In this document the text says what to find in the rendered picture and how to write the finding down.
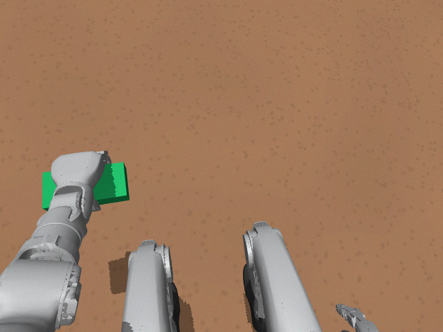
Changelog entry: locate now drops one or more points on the left robot arm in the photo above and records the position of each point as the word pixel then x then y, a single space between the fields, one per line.
pixel 40 288

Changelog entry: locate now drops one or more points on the left robot hand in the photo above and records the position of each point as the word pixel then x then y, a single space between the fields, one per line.
pixel 85 167

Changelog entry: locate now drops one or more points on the right robot foot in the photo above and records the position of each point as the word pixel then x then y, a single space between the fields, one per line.
pixel 259 324

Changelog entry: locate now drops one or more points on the right robot hand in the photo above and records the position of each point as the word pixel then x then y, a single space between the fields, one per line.
pixel 356 319

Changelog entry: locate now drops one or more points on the small box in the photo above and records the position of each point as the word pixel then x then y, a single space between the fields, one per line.
pixel 111 188

